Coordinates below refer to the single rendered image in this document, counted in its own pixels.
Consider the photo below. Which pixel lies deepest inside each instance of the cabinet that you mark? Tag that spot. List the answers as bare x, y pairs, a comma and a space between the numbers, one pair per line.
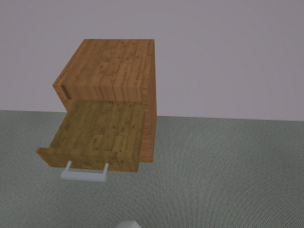
121, 70

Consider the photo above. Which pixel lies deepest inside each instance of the drawer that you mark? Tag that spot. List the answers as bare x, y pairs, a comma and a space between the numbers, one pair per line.
96, 132

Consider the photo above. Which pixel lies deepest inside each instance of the handle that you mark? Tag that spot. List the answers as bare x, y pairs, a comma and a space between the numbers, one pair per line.
83, 176

